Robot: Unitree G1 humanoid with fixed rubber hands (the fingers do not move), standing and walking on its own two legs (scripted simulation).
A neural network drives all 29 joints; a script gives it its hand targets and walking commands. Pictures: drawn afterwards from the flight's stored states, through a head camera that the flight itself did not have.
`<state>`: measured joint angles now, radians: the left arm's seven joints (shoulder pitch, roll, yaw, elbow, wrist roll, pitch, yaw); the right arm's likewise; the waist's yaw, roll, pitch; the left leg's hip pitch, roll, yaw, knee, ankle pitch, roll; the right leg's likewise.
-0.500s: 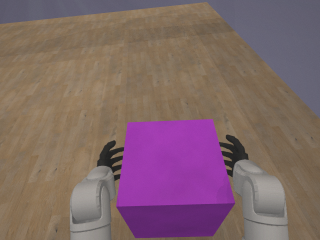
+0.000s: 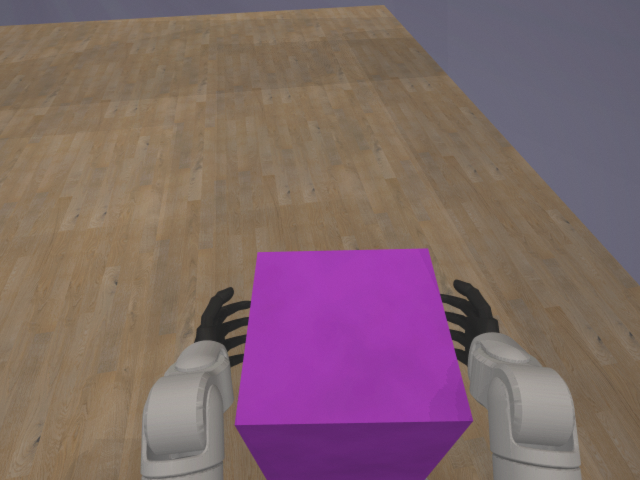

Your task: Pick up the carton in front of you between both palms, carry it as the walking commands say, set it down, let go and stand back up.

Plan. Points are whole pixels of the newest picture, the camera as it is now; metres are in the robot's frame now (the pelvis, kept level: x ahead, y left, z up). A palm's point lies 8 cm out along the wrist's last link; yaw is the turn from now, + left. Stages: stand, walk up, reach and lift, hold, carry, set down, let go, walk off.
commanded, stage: carry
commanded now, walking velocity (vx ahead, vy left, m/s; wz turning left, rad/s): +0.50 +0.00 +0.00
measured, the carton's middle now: (344, 371) +0.27 +0.00 -0.01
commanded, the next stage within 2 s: none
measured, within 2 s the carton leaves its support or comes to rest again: neither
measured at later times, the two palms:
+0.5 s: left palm (257, 160) +0.60 +0.12 +0.09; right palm (430, 154) +0.62 -0.17 +0.08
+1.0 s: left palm (255, 97) +0.85 +0.15 +0.07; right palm (393, 94) +0.85 -0.15 +0.07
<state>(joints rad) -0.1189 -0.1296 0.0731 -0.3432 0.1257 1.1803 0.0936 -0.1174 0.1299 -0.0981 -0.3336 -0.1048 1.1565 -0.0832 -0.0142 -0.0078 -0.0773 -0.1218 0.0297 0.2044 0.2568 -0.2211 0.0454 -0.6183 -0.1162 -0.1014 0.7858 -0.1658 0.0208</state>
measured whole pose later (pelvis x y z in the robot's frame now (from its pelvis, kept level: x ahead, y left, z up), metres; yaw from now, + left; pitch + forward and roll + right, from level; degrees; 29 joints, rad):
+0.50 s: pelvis +0.34 -0.04 +0.00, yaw +3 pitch +5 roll +2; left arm -0.16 -0.13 0.11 -0.37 0.10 1.20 0.09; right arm -0.17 0.14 -0.09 -0.38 -0.13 1.20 -0.09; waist 0.01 0.01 -0.06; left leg -0.60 0.11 0.11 0.73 -0.16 -0.02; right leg -0.11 -0.04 -0.20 0.25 -0.22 -0.04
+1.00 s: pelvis +0.58 +0.00 -0.01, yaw +1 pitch +3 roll +0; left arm -0.16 -0.13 0.09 -0.30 0.14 1.17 0.08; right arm -0.16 0.13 -0.11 -0.30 -0.13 1.15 -0.07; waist 0.00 -0.01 -0.09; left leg -0.27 0.04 0.21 0.46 -0.24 0.04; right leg -0.24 -0.06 -0.14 0.46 -0.28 0.01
